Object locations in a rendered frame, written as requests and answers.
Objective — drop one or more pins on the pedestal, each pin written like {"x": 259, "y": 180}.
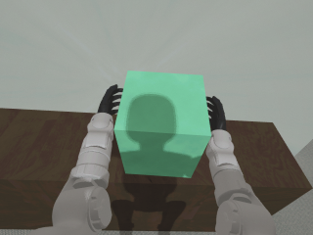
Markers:
{"x": 38, "y": 150}

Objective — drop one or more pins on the right robot upper arm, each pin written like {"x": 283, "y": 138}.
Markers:
{"x": 241, "y": 218}

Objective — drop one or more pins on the carton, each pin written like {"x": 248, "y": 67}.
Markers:
{"x": 162, "y": 125}

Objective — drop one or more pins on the robot left forearm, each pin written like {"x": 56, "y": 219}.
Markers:
{"x": 92, "y": 167}

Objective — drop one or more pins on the left robot hand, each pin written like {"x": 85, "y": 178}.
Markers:
{"x": 108, "y": 103}

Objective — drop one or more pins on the right robot hand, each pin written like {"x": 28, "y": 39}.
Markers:
{"x": 217, "y": 118}

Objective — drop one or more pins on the left robot upper arm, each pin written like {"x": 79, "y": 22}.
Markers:
{"x": 81, "y": 211}

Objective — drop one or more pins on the robot right forearm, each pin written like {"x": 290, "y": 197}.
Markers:
{"x": 225, "y": 171}

